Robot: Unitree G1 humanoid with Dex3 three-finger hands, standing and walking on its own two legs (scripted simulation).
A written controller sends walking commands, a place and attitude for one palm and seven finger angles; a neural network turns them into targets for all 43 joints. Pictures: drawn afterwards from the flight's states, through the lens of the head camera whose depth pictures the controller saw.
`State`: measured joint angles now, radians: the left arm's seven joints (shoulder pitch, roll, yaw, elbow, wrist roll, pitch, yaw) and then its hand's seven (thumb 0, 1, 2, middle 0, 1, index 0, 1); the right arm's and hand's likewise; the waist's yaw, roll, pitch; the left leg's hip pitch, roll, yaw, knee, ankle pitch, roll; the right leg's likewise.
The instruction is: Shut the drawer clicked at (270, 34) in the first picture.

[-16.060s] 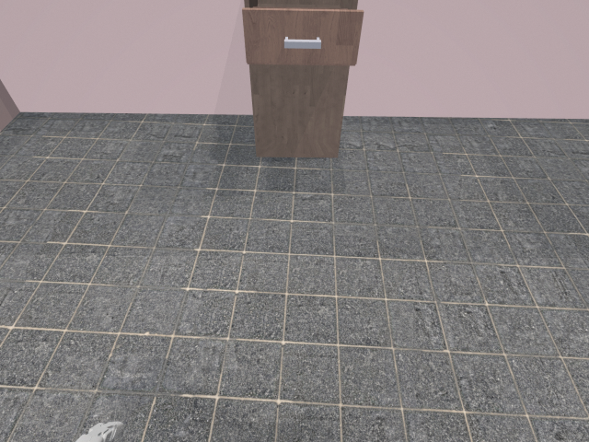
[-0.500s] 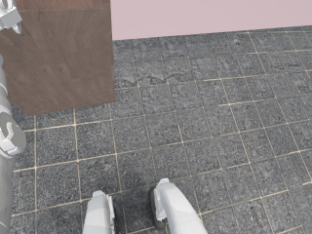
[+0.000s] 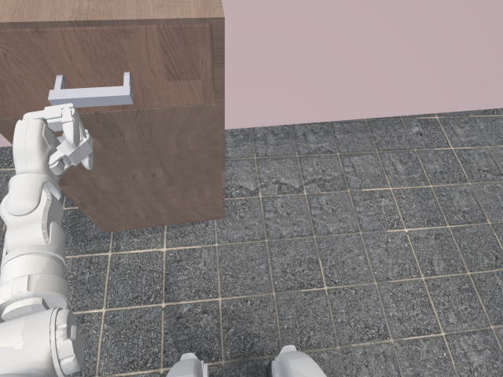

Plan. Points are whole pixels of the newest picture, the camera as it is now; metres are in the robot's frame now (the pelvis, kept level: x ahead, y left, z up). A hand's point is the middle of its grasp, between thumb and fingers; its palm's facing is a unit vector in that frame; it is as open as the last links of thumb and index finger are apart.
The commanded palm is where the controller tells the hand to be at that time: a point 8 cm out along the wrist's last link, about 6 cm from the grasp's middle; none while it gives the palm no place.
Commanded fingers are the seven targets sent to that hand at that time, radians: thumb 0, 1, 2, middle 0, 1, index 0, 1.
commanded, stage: draw the hand back to the body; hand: left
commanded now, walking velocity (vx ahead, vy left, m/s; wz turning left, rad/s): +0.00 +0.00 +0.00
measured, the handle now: (93, 88) +0.60 +0.25 +0.04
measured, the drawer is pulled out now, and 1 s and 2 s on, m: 0.00 0.00 0.00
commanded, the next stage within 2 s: step back with the hand held close in 1.14 s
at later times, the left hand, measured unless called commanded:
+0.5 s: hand (13, 234) +0.29 +0.23 +0.14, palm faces +0.29 -0.92 -0.26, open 3.3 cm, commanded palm +0.24 +0.28 +0.16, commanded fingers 0.00 0.90 0.90 -1.40 -1.60 -1.40 -1.60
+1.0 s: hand out of the picture +0.15 +0.23 +0.22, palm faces +0.45 -0.80 -0.41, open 3.3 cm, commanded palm +0.10 +0.26 +0.23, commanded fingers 0.00 0.90 0.90 -1.40 -1.60 -1.40 -1.60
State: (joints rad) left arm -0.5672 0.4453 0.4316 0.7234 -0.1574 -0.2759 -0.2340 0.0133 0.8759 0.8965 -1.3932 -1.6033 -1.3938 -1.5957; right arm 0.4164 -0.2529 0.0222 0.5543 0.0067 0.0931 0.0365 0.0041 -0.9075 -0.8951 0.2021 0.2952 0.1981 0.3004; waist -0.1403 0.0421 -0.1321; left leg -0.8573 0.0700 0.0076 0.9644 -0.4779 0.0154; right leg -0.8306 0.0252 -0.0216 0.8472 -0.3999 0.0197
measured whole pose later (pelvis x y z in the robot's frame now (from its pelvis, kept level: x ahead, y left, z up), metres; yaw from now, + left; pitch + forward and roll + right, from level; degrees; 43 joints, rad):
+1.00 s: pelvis -0.01 -0.02 +0.06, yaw +3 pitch -5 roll -1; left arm 0.54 0.33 0.29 -0.47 -0.07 -0.10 0.09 0.02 0.89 0.90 -1.40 -1.60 -1.40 -1.60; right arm 0.21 -0.24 0.03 0.61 0.00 -0.10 -0.08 0.01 -0.90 -0.90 0.20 0.30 0.20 0.30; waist 0.06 0.09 0.01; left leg -0.09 0.04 0.00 0.45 -0.28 -0.01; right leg -0.08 0.00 -0.04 0.40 -0.24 0.00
